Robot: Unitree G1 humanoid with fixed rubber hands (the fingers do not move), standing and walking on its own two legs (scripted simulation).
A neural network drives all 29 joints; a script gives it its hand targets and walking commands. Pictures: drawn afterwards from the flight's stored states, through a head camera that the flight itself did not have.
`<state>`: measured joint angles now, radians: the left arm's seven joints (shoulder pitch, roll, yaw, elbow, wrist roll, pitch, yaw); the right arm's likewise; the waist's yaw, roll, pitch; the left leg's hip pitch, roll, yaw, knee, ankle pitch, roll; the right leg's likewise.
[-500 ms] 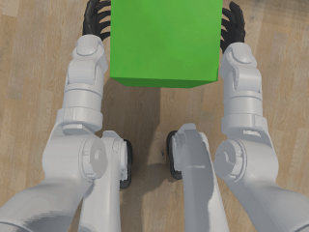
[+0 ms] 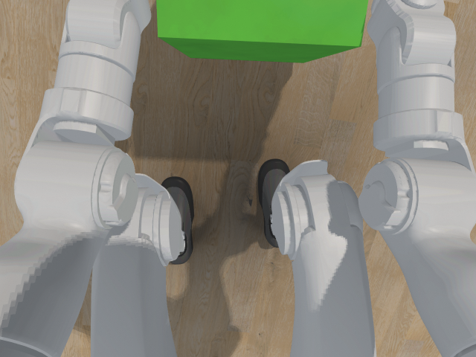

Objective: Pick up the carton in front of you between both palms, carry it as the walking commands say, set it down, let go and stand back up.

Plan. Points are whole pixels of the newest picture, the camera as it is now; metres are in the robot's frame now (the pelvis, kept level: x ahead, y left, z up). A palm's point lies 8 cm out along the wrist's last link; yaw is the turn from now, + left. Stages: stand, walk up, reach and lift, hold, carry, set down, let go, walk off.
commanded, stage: set down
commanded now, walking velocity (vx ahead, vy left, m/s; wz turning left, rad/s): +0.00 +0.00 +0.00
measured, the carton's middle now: out of the picture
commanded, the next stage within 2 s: none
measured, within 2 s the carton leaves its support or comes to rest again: rests again in 0.36 s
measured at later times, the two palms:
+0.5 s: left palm out of the picture +0.57 +0.07 -0.19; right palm out of the picture +0.52 -0.23 -0.19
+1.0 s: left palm out of the picture +0.57 +0.08 -0.20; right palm out of the picture +0.52 -0.24 -0.20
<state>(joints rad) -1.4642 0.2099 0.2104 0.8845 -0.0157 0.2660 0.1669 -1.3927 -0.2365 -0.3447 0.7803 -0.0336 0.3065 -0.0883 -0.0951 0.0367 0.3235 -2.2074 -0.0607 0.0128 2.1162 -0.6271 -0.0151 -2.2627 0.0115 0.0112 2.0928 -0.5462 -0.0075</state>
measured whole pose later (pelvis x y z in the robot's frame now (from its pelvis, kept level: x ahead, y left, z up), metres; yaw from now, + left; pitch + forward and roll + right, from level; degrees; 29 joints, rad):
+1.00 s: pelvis -0.01 +0.01 -0.04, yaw -1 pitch +30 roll -1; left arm -1.59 0.24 0.29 1.04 0.06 0.21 0.02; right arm -1.50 -0.33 -0.45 0.99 -0.08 0.23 0.12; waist -0.10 0.03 0.52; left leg -2.18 -0.10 0.00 2.28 -0.63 -0.01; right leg -2.21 0.00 0.00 2.24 -0.56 0.01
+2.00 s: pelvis +0.00 +0.00 +0.09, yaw -1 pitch +46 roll +1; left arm -1.46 0.34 0.19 0.98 -0.06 0.25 0.11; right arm -1.37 -0.37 -0.31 0.93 0.09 0.22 -0.04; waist -0.09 0.03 0.09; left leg -2.05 -0.07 -0.02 1.80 -0.55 -0.02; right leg -2.09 0.03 0.02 1.77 -0.48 0.00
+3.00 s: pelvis +0.08 -0.01 +0.33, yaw -2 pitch +31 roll +1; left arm -0.39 0.14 0.18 0.62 0.08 0.07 0.04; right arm -0.35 -0.22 -0.19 0.62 -0.03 0.05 0.10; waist -0.06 0.00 -0.09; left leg -0.97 -0.03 -0.05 0.73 -0.30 -0.02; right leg -1.02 0.03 0.03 0.74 -0.25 -0.02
